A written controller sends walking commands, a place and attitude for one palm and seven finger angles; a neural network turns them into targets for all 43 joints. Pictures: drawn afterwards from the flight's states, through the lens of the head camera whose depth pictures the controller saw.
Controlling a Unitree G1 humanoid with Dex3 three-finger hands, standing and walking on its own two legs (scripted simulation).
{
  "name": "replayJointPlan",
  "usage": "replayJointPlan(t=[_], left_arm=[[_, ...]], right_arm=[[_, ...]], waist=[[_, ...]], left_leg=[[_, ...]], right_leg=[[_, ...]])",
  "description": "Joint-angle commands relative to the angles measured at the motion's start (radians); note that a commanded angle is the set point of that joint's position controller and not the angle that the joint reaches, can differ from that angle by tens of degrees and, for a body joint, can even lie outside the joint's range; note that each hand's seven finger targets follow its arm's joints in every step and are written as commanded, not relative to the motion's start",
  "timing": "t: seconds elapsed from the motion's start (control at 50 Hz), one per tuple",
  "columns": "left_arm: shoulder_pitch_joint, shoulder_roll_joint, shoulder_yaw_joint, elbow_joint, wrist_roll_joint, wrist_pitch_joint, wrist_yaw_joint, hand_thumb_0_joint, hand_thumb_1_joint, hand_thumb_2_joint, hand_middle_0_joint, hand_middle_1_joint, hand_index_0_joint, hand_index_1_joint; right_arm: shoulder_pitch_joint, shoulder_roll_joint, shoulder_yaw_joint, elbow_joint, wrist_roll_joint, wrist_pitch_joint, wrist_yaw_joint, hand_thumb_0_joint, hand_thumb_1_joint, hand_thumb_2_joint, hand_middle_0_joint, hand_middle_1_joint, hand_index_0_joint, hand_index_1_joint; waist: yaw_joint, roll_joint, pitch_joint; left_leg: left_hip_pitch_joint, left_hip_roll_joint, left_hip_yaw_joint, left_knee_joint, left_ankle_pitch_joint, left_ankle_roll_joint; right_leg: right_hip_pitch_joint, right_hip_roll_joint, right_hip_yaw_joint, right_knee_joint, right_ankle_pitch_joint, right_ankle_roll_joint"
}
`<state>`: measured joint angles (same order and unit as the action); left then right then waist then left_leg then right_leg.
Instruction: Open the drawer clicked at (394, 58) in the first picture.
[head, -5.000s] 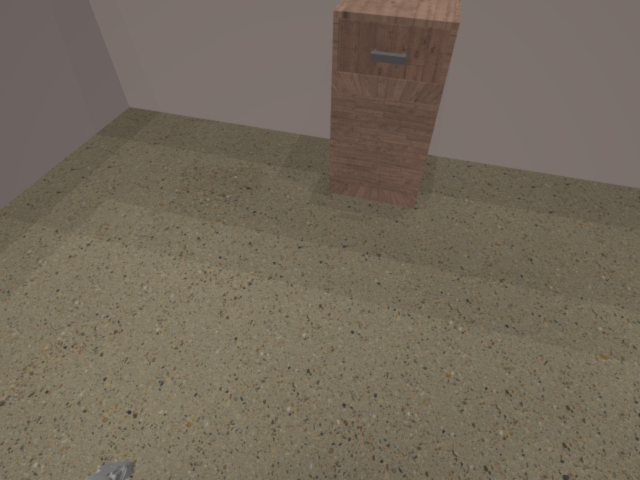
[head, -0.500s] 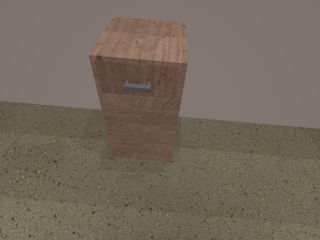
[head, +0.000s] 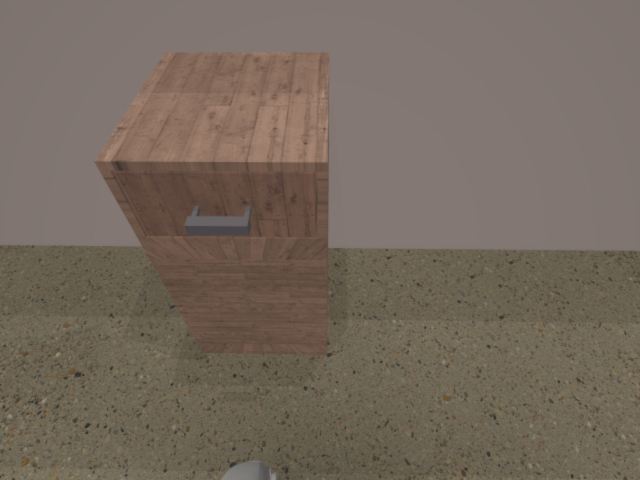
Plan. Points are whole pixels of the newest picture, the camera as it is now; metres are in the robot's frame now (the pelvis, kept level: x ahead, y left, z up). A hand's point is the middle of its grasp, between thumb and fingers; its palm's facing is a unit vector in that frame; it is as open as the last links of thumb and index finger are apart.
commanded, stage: come to a stop and stand still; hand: left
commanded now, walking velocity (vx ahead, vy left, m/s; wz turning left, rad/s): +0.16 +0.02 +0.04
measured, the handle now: (220, 217) +0.59 +0.22 -0.08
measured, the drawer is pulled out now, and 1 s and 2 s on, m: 0.00 0.00 0.00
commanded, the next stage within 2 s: look again from close up in 1.72 s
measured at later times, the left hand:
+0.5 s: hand out of the picture +0.09 +0.20 -0.18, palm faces +0.00 -0.97 -0.23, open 7.4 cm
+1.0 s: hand out of the picture +0.05 +0.15 -0.15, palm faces +0.06 -0.96 -0.26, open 7.3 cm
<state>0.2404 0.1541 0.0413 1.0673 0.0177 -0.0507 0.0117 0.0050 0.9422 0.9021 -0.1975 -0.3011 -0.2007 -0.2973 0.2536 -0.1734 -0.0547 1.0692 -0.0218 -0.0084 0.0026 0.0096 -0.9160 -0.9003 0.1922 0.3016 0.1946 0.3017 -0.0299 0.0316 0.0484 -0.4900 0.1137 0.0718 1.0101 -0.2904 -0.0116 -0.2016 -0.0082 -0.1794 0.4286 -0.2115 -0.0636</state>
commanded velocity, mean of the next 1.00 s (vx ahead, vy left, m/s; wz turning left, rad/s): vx -0.04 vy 0.05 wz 0.00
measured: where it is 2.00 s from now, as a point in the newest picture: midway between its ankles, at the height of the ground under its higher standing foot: outside the picture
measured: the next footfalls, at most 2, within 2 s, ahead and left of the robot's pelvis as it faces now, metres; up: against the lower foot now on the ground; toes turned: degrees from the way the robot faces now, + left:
left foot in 0.18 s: +0.16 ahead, +0.13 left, +0.00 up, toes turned +8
right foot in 0.62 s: +0.07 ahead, -0.14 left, +0.00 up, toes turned -5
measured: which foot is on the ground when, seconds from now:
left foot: up 0.00-0.16, down 0.18-0.62, up 0.64-1.00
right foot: down 0.00-0.22, up 0.24-0.60, down 0.62-1.00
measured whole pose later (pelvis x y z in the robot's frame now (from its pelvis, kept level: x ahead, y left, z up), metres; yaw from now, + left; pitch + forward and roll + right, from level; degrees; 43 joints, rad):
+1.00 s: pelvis +0.04 -0.04 +0.01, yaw -1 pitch +1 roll +3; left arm 0.28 0.13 0.04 1.03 0.02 -0.01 0.03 0.01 0.91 0.90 -0.20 -0.30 -0.20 -0.30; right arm 0.26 -0.24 -0.06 1.08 -0.02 0.07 0.00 0.01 -0.91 -0.90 0.19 0.30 0.19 0.30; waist 0.03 0.03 0.06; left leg -0.36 0.01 0.01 0.86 -0.38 -0.05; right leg -0.19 -0.06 -0.08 0.41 -0.25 -0.03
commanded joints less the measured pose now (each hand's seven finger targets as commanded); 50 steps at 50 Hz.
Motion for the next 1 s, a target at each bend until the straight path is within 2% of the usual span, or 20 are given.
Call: replayJointPlan(t=[0.0,0.08,0.12,0.16,0.18,0.2,0.22,0.28,0.34,0.4,0.52,0.56,0.58,0.6,0.62,0.64,0.7,0.74,0.86,0.98], left_arm=[[0.08,0.132,0.023,-0.018,0.006,-0.021,0.004,0.0,0.9,0.9,-0.2,-0.3,-0.2,-0.3],[0.11,0.133,0.026,0.004,0.007,-0.013,0.005,0.0,0.9,0.9,-0.2,-0.3,-0.2,-0.3],[0.09,0.09,0.012,0.014,-0.004,0.002,0.012,0.0,0.9,0.9,-0.2,-0.3,-0.2,-0.3],[0.161,0.022,-0.013,0.022,-0.015,0.013,0.02,0.0,0.9,0.9,-0.2,-0.3,-0.2,-0.3],[0.175,0.02,-0.018,0.034,-0.012,0.025,0.026,0.0,0.9,0.9,-0.2,-0.3,-0.2,-0.3],[0.184,0.011,-0.022,0.045,-0.013,0.032,0.03,0.0,0.9,0.9,-0.2,-0.3,-0.2,-0.3],[0.177,0.026,-0.02,0.049,-0.011,0.046,0.033,0.0,0.9,0.9,-0.2,-0.3,-0.2,-0.3],[0.146,0.08,-0.005,0.021,-0.003,0.073,0.032,0.0,0.9,0.9,-0.2,-0.3,-0.2,-0.3],[0.109,0.079,0.015,-0.016,0.001,0.088,0.028,0.0,0.9,0.9,-0.2,-0.3,-0.2,-0.3],[0.087,0.068,0.027,-0.045,0.001,0.098,0.024,0.0,0.9,0.9,-0.2,-0.3,-0.2,-0.3],[0.101,0.05,0.021,-0.062,-0.002,0.091,0.018,0.0,0.9,0.9,-0.2,-0.3,-0.2,-0.3],[0.171,0.069,0.017,-0.026,0.004,0.071,0.02,0.0,0.9,0.9,-0.2,-0.3,-0.2,-0.3],[0.153,0.125,0.015,-0.03,0.016,0.058,0.023,0.0,0.9,0.9,-0.2,-0.3,-0.2,-0.3],[0.092,0.2,0.021,-0.061,0.018,0.053,0.024,0.0,0.9,0.9,-0.2,-0.3,-0.2,-0.3],[0.046,0.241,0.027,-0.094,0.013,0.06,0.024,0.0,0.9,0.9,-0.2,-0.3,-0.2,-0.3],[0.013,0.238,0.03,-0.104,0.014,0.059,0.026,0.0,0.9,0.9,-0.2,-0.3,-0.2,-0.3],[-0.025,0.198,0.028,-0.106,0.007,0.047,0.025,0.0,0.9,0.9,-0.2,-0.3,-0.2,-0.3],[0.005,0.194,0.032,-0.108,0.003,0.041,0.021,0.0,0.9,0.9,-0.2,-0.3,-0.2,-0.3],[0.139,0.183,0.044,-0.065,0.005,0.031,0.034,0.0,0.9,0.9,-0.2,-0.3,-0.2,-0.3],[0.134,0.183,0.041,-0.047,0.014,0.039,0.033,0.0,0.9,0.9,-0.2,-0.3,-0.2,-0.3]], right_arm=[[0.042,0.003,0.004,-0.036,0.002,-0.008,0.009,0.0,-0.9,-0.9,0.2,0.3,0.2,0.3],[0.001,-0.007,0.008,-0.052,0.002,-0.027,0.006,0.0,-0.9,-0.9,0.2,0.3,0.2,0.3],[0.048,-0.01,0.02,-0.015,0.002,-0.038,-0.007,0.0,-0.9,-0.9,0.2,0.3,0.2,0.3],[0.094,-0.099,0.018,0.0,0.004,-0.047,-0.029,0.0,-0.9,-0.9,0.2,0.3,0.2,0.3],[0.066,-0.119,0.015,-0.003,0.009,-0.032,-0.035,0.0,-0.9,-0.9,0.2,0.3,0.2,0.3],[0.035,-0.11,0.021,-0.003,0.01,-0.023,-0.044,0.0,-0.9,-0.9,0.2,0.3,0.2,0.3],[0.02,-0.106,0.021,0.002,0.012,-0.019,-0.053,0.0,-0.9,-0.9,0.2,0.3,0.2,0.3],[0.026,-0.132,0.0,-0.005,0.016,-0.003,-0.069,0.0,-0.9,-0.9,0.2,0.3,0.2,0.3],[0.012,-0.174,-0.029,-0.029,0.008,0.018,-0.073,0.0,-0.9,-0.9,0.2,0.3,0.2,0.3],[-0.039,-0.175,-0.038,-0.059,0.003,0.026,-0.065,0.0,-0.9,-0.9,0.2,0.3,0.2,0.3],[-0.116,-0.154,-0.034,-0.077,-0.005,0.03,-0.033,0.0,-0.9,-0.9,0.2,0.3,0.2,0.3],[-0.112,-0.126,-0.026,-0.068,0.003,0.035,-0.02,0.0,-0.9,-0.9,0.2,0.3,0.2,0.3],[-0.085,-0.069,-0.016,-0.067,0.013,0.04,-0.013,0.0,-0.9,-0.9,0.2,0.3,0.2,0.3],[-0.089,-0.022,-0.004,-0.091,0.016,0.046,-0.005,0.0,-0.9,-0.9,0.2,0.3,0.2,0.3],[-0.122,-0.069,-0.012,-0.106,0.01,0.055,0.001,0.0,-0.9,-0.9,0.2,0.3,0.2,0.3],[-0.137,-0.08,-0.018,-0.106,0.004,0.06,0.006,0.0,-0.9,-0.9,0.2,0.3,0.2,0.3],[-0.031,-0.093,-0.02,-0.051,0.0,0.055,0.007,0.0,-0.9,-0.9,0.2,0.3,0.2,0.3],[0.014,-0.096,-0.02,-0.039,0.0,0.049,0.008,0.0,-0.9,-0.9,0.2,0.3,0.2,0.3],[-0.032,-0.103,-0.015,-0.076,0.001,0.043,-0.005,0.0,-0.9,-0.9,0.2,0.3,0.2,0.3],[-0.05,-0.077,-0.003,-0.087,0.014,0.04,-0.01,0.0,-0.9,-0.9,0.2,0.3,0.2,0.3]], waist=[[0.025,-0.117,0.007],[0.037,-0.121,0.0],[0.014,-0.07,-0.014],[0.033,0.125,-0.108],[0.043,0.142,-0.087],[0.049,0.126,-0.051],[0.046,0.198,-0.039],[0.024,0.163,-0.04],[0.007,0.087,-0.125],[0.02,0.029,-0.167],[0.046,0.159,-0.12],[0.081,0.065,-0.097],[0.069,-0.111,-0.067],[0.053,-0.311,0.014],[0.072,-0.274,0.068],[0.067,-0.262,0.116],[0.03,-0.203,0.127],[0.037,-0.163,0.062],[0.095,-0.161,-0.057],[0.092,-0.239,-0.06]], left_leg=[[0.045,0.004,0.009,-0.196,0.03,-0.002],[0.13,-0.017,0.016,-0.374,0.034,0.008],[0.307,-0.033,0.013,-0.552,0.227,-0.002],[0.459,0.162,-0.16,-0.574,0.76,0.077],[0.412,0.214,-0.168,-0.598,0.787,0.121],[0.381,0.216,-0.169,-0.632,0.813,0.14],[0.387,0.207,-0.175,-0.655,0.892,0.144],[0.432,0.25,-0.173,-0.657,1.038,0.192],[0.496,0.28,-0.163,-0.626,0.995,0.231],[0.45,0.262,-0.125,-0.628,0.796,0.221],[0.249,0.195,-0.108,-0.702,0.189,0.155],[0.132,0.099,-0.054,-0.634,-0.089,0.078],[0.102,0.002,0.002,-0.513,-0.154,0.023],[0.063,-0.062,0.023,-0.402,-0.186,-0.013],[0.087,-0.049,-0.031,-0.305,-0.2,-0.004],[0.06,-0.048,-0.058,-0.242,-0.159,0.003],[0.039,-0.06,-0.082,-0.132,-0.032,0.004],[0.011,-0.079,-0.076,-0.085,0.007,-0.009],[-0.071,-0.076,-0.091,-0.083,-0.059,-0.04],[0.059,-0.085,-0.055,-0.253,-0.129,-0.028]], right_leg=[[-0.016,-0.266,0.181,-0.244,0.114,-0.109],[0.027,-0.275,0.199,-0.172,0.133,-0.104],[-0.019,-0.195,0.133,-0.052,0.223,-0.041],[-0.064,-0.094,0.082,0.065,0.028,0.057],[-0.029,-0.072,0.076,0.088,-0.137,0.068],[-0.028,-0.068,0.085,0.104,-0.183,0.075],[-0.039,-0.071,0.088,0.148,-0.203,0.084],[-0.135,-0.07,0.14,0.347,-0.318,0.081],[-0.215,-0.052,0.173,0.518,-0.348,0.084],[-0.227,-0.044,0.192,0.592,-0.297,0.092],[-0.047,-0.051,0.135,0.286,-0.216,0.077],[0.103,-0.048,0.115,0.029,-0.043,0.084],[0.065,-0.138,0.245,-0.124,-0.136,0.062],[-0.075,-0.309,0.488,-0.279,-0.337,0.002],[-0.205,-0.372,0.545,-0.355,-0.492,-0.044],[-0.249,-0.359,0.551,-0.367,-0.492,-0.045],[-0.165,-0.297,0.425,-0.291,-0.237,-0.031],[-0.044,-0.269,0.353,-0.237,-0.078,-0.023],[0.234,-0.329,0.361,-0.121,0.366,-0.085],[0.176,-0.321,0.339,-0.107,0.429,-0.103]])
